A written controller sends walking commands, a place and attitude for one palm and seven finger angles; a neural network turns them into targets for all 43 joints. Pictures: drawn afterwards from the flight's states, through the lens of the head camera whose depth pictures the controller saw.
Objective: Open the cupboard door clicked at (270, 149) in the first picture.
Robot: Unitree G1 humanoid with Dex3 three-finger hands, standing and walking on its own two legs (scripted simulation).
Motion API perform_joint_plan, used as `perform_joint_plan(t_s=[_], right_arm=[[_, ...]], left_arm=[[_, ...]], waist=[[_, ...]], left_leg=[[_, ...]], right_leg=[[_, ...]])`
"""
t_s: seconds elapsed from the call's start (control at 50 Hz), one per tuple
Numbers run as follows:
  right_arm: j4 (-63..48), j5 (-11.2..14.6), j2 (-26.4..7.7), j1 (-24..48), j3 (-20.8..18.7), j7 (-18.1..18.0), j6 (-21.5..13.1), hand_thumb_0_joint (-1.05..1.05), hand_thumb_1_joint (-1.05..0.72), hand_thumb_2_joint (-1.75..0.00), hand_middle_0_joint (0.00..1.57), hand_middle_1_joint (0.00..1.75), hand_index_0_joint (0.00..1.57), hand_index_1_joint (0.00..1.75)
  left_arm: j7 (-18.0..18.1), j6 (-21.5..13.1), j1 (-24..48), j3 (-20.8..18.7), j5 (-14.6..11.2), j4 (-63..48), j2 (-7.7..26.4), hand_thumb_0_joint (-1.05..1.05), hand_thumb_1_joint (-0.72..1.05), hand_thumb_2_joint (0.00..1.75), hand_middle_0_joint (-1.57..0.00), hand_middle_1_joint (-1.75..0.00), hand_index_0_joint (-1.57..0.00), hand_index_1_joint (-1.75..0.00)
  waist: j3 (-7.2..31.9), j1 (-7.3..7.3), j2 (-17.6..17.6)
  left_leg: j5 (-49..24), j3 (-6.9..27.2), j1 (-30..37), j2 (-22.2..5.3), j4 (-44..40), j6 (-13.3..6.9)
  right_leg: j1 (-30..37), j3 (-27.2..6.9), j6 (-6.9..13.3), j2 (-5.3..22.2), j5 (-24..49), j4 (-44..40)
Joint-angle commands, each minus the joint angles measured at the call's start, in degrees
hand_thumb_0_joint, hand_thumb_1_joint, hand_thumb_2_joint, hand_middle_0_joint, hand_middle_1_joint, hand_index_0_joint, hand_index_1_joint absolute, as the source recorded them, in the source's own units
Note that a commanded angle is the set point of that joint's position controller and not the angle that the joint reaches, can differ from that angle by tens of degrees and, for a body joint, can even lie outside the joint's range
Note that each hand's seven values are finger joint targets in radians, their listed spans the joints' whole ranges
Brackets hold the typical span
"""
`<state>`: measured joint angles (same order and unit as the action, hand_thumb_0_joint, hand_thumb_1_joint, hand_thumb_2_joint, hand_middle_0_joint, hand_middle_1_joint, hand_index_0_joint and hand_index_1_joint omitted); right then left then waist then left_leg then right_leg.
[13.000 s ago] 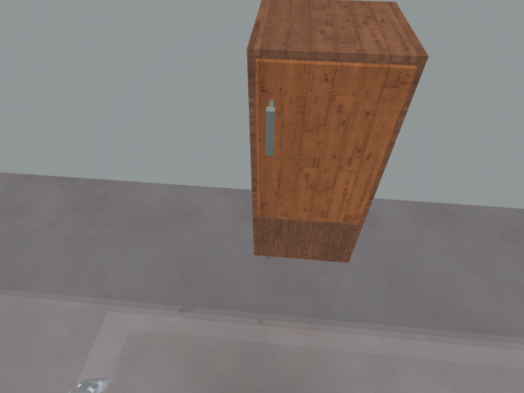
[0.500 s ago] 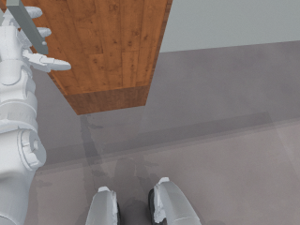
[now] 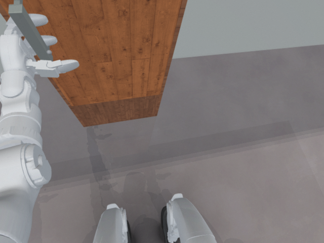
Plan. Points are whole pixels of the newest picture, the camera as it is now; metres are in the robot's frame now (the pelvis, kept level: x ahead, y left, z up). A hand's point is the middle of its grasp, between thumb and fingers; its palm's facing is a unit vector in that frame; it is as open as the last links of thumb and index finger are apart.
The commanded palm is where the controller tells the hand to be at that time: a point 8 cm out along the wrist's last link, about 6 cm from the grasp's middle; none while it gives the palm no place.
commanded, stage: close the thumb around the handle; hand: left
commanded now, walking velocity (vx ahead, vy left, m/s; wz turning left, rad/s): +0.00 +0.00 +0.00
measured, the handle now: (34, 31) +0.59 +0.23 +0.06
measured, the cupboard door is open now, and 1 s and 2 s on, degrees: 0 14 47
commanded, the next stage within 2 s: pull the door open along its arc in 0.44 s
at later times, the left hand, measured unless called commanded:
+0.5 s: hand (48, 54) +0.53 +0.20 +0.05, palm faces +0.11 -0.99 +0.00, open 5.8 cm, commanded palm +0.51 +0.23 +0.06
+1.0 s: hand (58, 84) +0.46 +0.17 +0.05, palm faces +0.07 -1.00 +0.00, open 6.0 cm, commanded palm +0.41 +0.22 +0.06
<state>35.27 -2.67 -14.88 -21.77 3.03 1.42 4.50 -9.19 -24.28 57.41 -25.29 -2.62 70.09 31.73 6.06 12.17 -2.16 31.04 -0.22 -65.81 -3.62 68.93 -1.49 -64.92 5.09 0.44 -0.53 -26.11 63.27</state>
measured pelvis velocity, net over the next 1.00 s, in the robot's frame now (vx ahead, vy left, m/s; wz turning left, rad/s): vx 0.02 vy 0.00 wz -0.01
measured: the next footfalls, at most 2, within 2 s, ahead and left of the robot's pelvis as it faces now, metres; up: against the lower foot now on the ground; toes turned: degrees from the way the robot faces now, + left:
none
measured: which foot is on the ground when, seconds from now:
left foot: down 0.00-1.00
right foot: down 0.00-1.00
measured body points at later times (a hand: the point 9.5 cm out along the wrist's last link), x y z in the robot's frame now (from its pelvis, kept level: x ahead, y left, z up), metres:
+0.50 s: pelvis +0.00 +0.00 +0.00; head +0.16 +0.03 +0.42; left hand +0.52 +0.25 +0.06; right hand -0.01 -0.26 -0.11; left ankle +0.00 +0.10 -0.64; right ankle +0.03 -0.12 -0.64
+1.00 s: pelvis +0.02 +0.00 +0.02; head +0.14 +0.01 +0.45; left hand +0.45 +0.23 +0.06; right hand +0.05 -0.26 -0.09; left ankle +0.00 +0.10 -0.64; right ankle +0.03 -0.12 -0.64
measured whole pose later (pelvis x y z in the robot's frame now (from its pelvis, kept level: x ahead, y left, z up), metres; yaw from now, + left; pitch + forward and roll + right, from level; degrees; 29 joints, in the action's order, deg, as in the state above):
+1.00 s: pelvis +0.02 +0.00 +0.02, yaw +0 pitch +24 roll -2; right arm 32.4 -0.3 -14.3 -21.2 0.5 2.3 5.2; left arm -8.2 -24.8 31.0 -19.1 -9.2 46.3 18.2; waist 8.4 7.5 -1.9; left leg 30.1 -2.5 -55.5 -3.5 62.1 -1.3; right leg -56.2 2.7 0.4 -0.8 -25.5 58.3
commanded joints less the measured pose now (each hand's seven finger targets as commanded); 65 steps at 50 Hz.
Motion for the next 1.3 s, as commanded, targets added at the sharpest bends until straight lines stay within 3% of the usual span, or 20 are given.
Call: perform_joint_plan(t_s=[0.0,0.06,0.16,0.22,0.28,0.34,0.4,0.52,0.54,0.56,0.7,0.76,0.8,0.94,0.96,1.0,1.06,1.14,1.2,1.28], right_arm=[[-1.6,-0.1,-10.9,-12.4,-4.0,-0.7,-0.4,0.0,-0.9,-0.9,0.2,0.3,0.2,0.3],[-1.3,-0.2,-10.8,-12.3,-4.4,-0.4,-0.3,0.0,-0.9,-0.9,0.2,0.3,0.2,0.3],[-1.0,0.0,-10.8,-12.1,-4.3,-0.5,-0.1,0.0,-0.9,-0.9,0.2,0.3,0.2,0.3],[-1.1,-0.1,-10.9,-12.1,-4.3,-0.7,-0.2,0.0,-0.9,-0.9,0.2,0.3,0.2,0.3],[-1.0,-0.3,-10.7,-12.2,-4.4,-0.4,-0.3,0.0,-0.9,-0.9,0.2,0.3,0.2,0.3],[-0.8,-0.3,-11.0,-12.0,-4.6,-0.4,-0.2,0.0,-0.9,-0.9,0.2,0.3,0.2,0.3],[-0.8,-0.2,-11.1,-11.8,-4.3,-0.5,-0.2,0.0,-0.9,-0.9,0.2,0.3,0.2,0.3],[-0.4,-0.3,-10.8,-11.7,-4.5,-0.4,-0.3,0.0,-0.9,-0.9,0.2,0.3,0.2,0.3],[-0.2,-0.3,-11.4,-11.8,-4.4,-0.6,-0.2,0.0,-0.9,-0.9,0.2,0.3,0.2,0.3],[-1.0,-0.2,-11.4,-11.7,-4.3,-0.7,-0.2,0.0,-0.9,-0.9,0.2,0.3,0.2,0.3],[-3.0,0.5,-10.5,-10.6,-4.7,-0.3,0.1,0.0,-0.9,-0.9,0.2,0.3,0.2,0.3],[-4.3,1.2,-10.1,-9.4,-5.0,-0.1,0.2,0.0,-0.9,-0.9,0.2,0.3,0.2,0.3],[-5.0,1.5,-10.0,-8.6,-5.2,-0.2,0.2,0.0,-0.9,-0.9,0.2,0.3,0.2,0.3],[-7.6,2.7,-8.3,-4.9,-6.1,0.6,-1.0,0.0,-0.9,-0.9,0.2,0.3,0.2,0.3],[-8.1,2.2,-7.1,-3.2,-6.2,0.5,-1.5,0.0,-0.9,-0.9,0.2,0.3,0.2,0.3],[-7.8,1.6,-6.5,-1.9,-6.2,1.4,-2.8,0.0,-0.9,-0.9,0.2,0.3,0.2,0.3],[-7.6,0.4,-5.9,-1.2,-6.6,2.5,-3.3,0.0,-0.9,-0.9,0.2,0.3,0.2,0.3],[-7.7,-1.1,-4.7,1.2,-6.8,3.4,-3.6,0.0,-0.9,-0.9,0.2,0.3,0.2,0.3],[-7.8,-2.0,-3.8,3.4,-7.0,3.6,-4.0,0.0,-0.9,-0.9,0.2,0.3,0.2,0.3],[-8.1,-2.8,-2.8,5.6,-7.2,3.1,-4.6,0.0,-0.9,-0.9,0.2,0.3,0.2,0.3]], left_arm=[[-0.8,-4.8,23.0,-1.6,-0.6,-14.1,14.3,0.0,0.28,0.64,-0.36,-1.28,-0.36,-1.28],[-0.8,-5.6,22.4,-1.0,-1.1,-16.4,12.7,0.0,0.45,0.71,-0.37,-1.3,-0.37,-1.3],[-0.5,-4.5,22.9,0.0,-1.2,-13.4,11.3,0.0,0.73,0.83,-0.39,-1.33,-0.39,-1.33],[-0.2,-5.0,23.5,-0.2,-0.6,-14.2,12.1,0.0,0.9,0.9,-0.4,-1.35,-0.4,-1.35],[-0.2,-5.7,23.1,1.1,-0.9,-15.2,9.9,0.0,0.9,0.9,-0.4,-1.35,-0.4,-1.35],[-0.1,-5.9,22.0,0.1,-1.3,-15.2,10.6,0.0,0.9,0.9,-0.4,-1.35,-0.4,-1.35],[0.0,-5.8,23.1,-0.2,-0.9,-13.6,11.9,0.0,0.9,0.9,-0.4,-1.35,-0.4,-1.35],[0.3,-6.3,24.1,2.2,-0.4,-14.8,9.3,0.0,0.9,0.9,-0.4,-1.35,-0.4,-1.35],[0.3,-6.0,22.9,-0.8,-0.2,-12.7,13.2,0.0,0.9,0.9,-0.4,-1.35,-0.4,-1.35],[0.1,-6.0,21.7,-1.3,-0.2,-13.8,14.0,0.0,0.9,0.9,-0.4,-1.35,-0.4,-1.35],[-1.2,-6.1,10.8,-0.5,-2.2,-19.1,10.5,0.0,0.9,0.9,-0.4,-1.35,-0.4,-1.35],[-1.6,-5.0,2.9,0.8,-3.5,-20.4,7.2,0.0,0.9,0.9,-0.4,-1.35,-0.4,-1.35],[-1.7,-4.9,-0.8,0.8,-4.2,-23.8,6.5,0.0,0.9,0.9,-0.4,-1.35,-0.4,-1.35],[-0.2,-4.5,-19.3,5.5,-7.6,-35.7,-3.7,0.0,0.9,0.9,-0.4,-1.35,-0.4,-1.35],[8.1,-4.4,-19.3,-1.5,-11.4,-38.7,-6.0,0.0,0.9,0.9,-0.4,-1.35,-0.4,-1.35],[15.7,-4.5,-23.9,4.9,-9.1,-41.3,-13.8,0.0,0.9,0.9,-0.4,-1.35,-0.4,-1.35],[23.9,-4.8,-27.7,8.8,-5.9,-45.4,-19.7,0.0,0.9,0.9,-0.4,-1.35,-0.4,-1.35],[35.3,-4.5,-29.4,16.2,1.1,-49.6,-28.2,0.0,0.9,0.9,-0.4,-1.35,-0.4,-1.35],[42.6,-3.5,-30.7,22.0,6.2,-51.9,-34.1,0.0,0.9,0.9,-0.4,-1.35,-0.4,-1.35],[44.9,-2.6,-34.9,29.2,11.1,-54.6,-38.7,0.0,0.9,0.9,-0.4,-1.35,-0.4,-1.35]], waist=[[34.2,-0.14,-10.8],[35.1,-0.19,-10.9],[30.1,1.18,-7.9],[32.3,0.54,-9.5],[32.7,0.46,-11.6],[33.7,0.33,-9.5],[30.9,0.77,-8.3],[32.1,0.85,-11.4],[30.7,0.45,-9.1],[31.7,-0.11,-8.5],[35.3,-3.21,-8.9],[31.8,-4.02,-4.8],[32.4,-5.11,-4.7],[28.7,-7.95,-1.7],[27.2,-10.84,-1.0],[25.2,-9.55,-1.4],[25.2,-9.91,0.3],[25.1,-9.83,0.9],[25.5,-9.84,2.0],[25.5,-9.23,6.3]], left_leg=[[-30.1,4.0,24.7,1.8,-6.4,0.2],[-33.2,4.6,28.2,1.2,-6.3,0.7],[-28.7,4.2,24.4,1.4,-6.8,0.2],[-30.0,4.7,26.1,1.4,-6.7,0.5],[-32.6,5.1,29.5,1.2,-6.9,0.9],[-32.0,5.0,28.5,1.3,-6.6,0.8],[-28.9,4.7,25.6,1.4,-6.9,0.5],[-30.6,5.2,29.2,1.2,-7.0,1.0],[-28.6,5.2,27.0,1.2,-7.0,0.8],[-28.2,4.8,25.9,1.4,-7.2,0.5],[-33.0,3.7,28.4,1.6,-8.3,0.7],[-30.4,2.3,25.5,2.0,-9.8,0.3],[-30.5,1.9,25.2,2.2,-10.6,0.2],[-31.6,-0.1,24.7,2.7,-13.0,0.3],[-30.2,-0.6,22.8,2.7,-13.6,0.9],[-29.6,-0.3,23.4,2.5,-13.8,1.6],[-31.8,-0.5,24.6,2.4,-13.7,2.1],[-30.9,-0.5,25.4,2.5,-13.4,2.1],[-29.5,-0.1,26.2,2.7,-13.7,2.1],[-26.7,-0.3,25.9,3.1,-13.6,1.5]], right_leg=[[16.7,-2.5,0.6,-2.4,22.3,-5.0],[15.4,-2.0,0.6,-2.5,22.6,-5.0],[14.9,-2.0,0.2,-2.6,20.5,-5.8],[14.4,-2.0,0.5,-2.5,20.4,-5.3],[12.4,-1.4,0.8,-2.6,20.0,-5.2],[14.0,-1.7,0.6,-2.6,20.8,-5.5],[14.3,-2.0,0.5,-2.5,19.7,-5.7],[11.5,-1.5,0.7,-2.5,18.4,-5.6],[12.4,-1.7,0.6,-2.5,17.7,-5.7],[14.5,-2.0,0.6,-2.5,18.3,-5.6],[19.4,-2.0,0.7,-2.5,23.5,-5.8],[22.9,-2.3,0.4,-2.6,24.3,-7.3],[25.2,-2.4,0.5,-2.4,25.7,-7.4],[30.0,-2.5,0.4,-1.9,29.3,-8.8],[30.3,-1.8,0.3,-1.8,28.1,-9.1],[27.6,-1.2,0.3,-1.6,26.2,-8.5],[28.5,-1.0,0.6,-1.4,27.7,-7.7],[27.9,-0.9,0.9,-0.8,26.6,-7.4],[28.0,-0.6,1.1,-0.7,25.0,-7.6],[30.1,-0.9,1.3,-0.6,25.6,-8.8]])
